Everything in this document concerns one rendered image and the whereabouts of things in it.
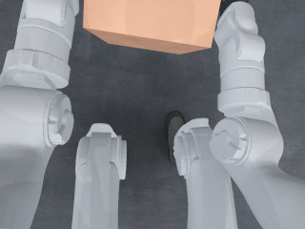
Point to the right robot hand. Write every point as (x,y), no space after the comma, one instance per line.
(225,4)

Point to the robot right forearm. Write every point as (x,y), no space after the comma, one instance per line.
(241,59)

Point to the robot left forearm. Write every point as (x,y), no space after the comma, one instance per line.
(42,46)

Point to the robot right upper arm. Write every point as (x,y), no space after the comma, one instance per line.
(250,149)

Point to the right robot foot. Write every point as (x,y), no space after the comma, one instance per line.
(173,122)

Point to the carton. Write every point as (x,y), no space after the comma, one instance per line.
(172,26)

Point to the robot left upper arm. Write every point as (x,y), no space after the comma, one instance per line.
(32,122)

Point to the robot left shin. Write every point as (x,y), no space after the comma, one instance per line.
(84,142)

